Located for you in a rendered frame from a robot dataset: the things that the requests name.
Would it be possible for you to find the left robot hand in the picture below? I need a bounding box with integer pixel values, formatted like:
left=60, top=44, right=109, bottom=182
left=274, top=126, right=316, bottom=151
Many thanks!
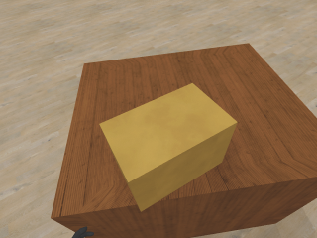
left=72, top=226, right=94, bottom=238

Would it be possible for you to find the carton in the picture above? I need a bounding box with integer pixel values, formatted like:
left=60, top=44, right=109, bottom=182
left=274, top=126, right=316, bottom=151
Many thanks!
left=99, top=83, right=238, bottom=212

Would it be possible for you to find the pedestal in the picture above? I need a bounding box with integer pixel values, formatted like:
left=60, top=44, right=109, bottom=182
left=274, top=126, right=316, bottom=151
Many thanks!
left=51, top=43, right=317, bottom=238

